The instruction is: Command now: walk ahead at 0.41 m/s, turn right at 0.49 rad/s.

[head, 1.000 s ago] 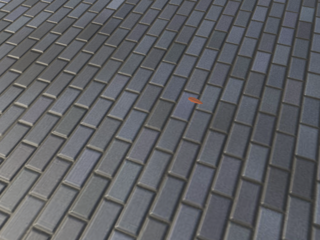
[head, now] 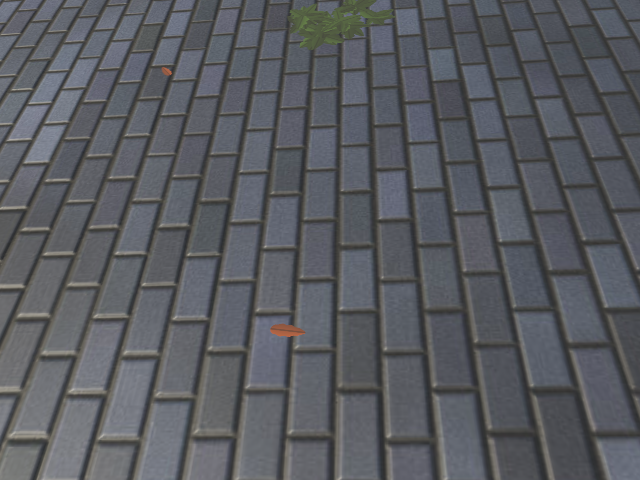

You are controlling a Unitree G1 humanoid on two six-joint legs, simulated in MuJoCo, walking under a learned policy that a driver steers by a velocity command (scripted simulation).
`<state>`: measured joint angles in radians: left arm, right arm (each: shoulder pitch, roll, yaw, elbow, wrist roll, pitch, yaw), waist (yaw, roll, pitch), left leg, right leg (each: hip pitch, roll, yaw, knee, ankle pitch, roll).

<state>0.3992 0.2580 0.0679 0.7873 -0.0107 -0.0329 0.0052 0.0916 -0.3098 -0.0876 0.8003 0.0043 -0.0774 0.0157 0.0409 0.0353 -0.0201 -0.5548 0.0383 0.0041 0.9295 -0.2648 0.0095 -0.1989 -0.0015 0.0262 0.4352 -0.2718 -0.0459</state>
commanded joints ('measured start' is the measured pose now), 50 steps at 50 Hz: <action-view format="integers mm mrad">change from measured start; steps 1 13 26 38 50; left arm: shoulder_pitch -16 74 -109 -408 -132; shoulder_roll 162 181 123 113 115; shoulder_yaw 35 46 18 7 12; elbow -73 2 -120 -217 -101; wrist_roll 1 -5 24 5 10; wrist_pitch -31 -25 -79 -103 -86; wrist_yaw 19 22 13 -23 -28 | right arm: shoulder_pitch -121 -236 102 293 180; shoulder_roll -65 -47 -95 -122 -47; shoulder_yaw -14 22 -1 -11 21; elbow -71 -107 -44 -4 -81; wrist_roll -9 20 7 20 8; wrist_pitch -33 -34 -12 23 9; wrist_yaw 8 56 7 -30 -6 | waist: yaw -12 41 -20 -114 -41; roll -134 -167 29 60 -130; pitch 27 124 3 31 14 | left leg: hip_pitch -215 -92 353 459 -93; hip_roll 14 -4 126 127 61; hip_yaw -36 24 -356 -356 -84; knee -108 -424 -751 -599 134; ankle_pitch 182 239 207 230 -43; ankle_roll -21 44 288 184 6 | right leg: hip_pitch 187 271 -403 -278 84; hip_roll -214 -263 -114 -19 -218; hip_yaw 274 124 58 38 267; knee -262 -219 620 43 -245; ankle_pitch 111 347 -23 289 241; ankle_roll -160 -118 65 64 -183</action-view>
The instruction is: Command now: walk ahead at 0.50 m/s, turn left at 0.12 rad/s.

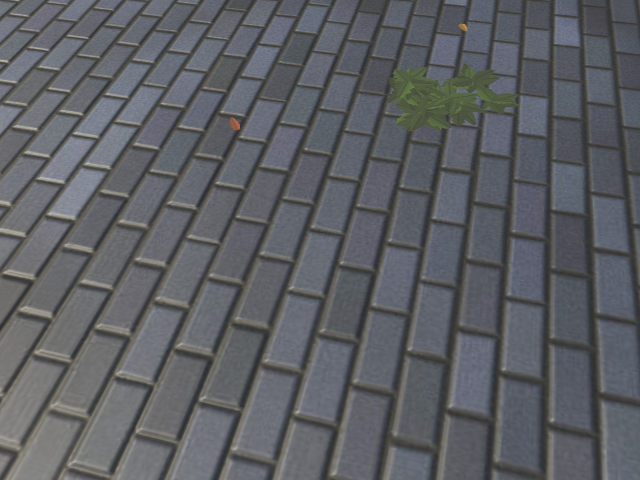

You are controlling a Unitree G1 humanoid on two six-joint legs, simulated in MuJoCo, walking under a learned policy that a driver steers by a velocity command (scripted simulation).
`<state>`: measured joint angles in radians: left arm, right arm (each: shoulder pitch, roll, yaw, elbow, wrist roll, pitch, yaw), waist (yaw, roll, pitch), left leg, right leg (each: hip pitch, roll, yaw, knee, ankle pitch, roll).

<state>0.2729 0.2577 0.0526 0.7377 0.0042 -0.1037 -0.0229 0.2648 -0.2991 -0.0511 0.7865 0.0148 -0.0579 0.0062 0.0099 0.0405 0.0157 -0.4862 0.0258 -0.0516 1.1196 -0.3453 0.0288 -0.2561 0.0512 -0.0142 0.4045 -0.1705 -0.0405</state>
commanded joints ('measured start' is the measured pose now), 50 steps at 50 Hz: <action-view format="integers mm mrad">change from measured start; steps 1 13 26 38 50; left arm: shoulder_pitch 1 128 74 -95 -236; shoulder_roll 131 210 106 113 96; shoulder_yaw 31 50 22 18 8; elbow -43 63 17 -26 17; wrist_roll -8 -31 -9 14 6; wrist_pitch -16 29 48 33 91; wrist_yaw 2 22 36 3 30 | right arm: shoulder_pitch -16 -298 -82 -23 97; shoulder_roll -46 -61 -89 -129 -25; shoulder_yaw -10 -3 -24 -25 -1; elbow -75 -164 -34 77 158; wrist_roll -6 1 -31 2 -31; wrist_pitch -9 -33 -54 13 93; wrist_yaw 3 37 22 -14 -33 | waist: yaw -9 47 31 10 -83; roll -129 -125 27 14 -174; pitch -16 33 -26 -75 -126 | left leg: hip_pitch -168 -50 283 441 375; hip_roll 78 20 203 159 -8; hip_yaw -17 34 -63 21 72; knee -108 -603 -918 -694 -574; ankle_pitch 61 297 729 735 157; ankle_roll -21 15 207 113 -56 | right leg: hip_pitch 130 250 -320 -89 -133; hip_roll -269 -304 -167 -74 -206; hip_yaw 278 148 83 19 156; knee -232 -185 659 25 -117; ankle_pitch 169 252 -90 229 -120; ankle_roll -194 -125 65 -10 -97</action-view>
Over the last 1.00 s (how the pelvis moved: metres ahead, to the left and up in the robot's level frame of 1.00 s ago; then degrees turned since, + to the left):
0.56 0.04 -0.01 14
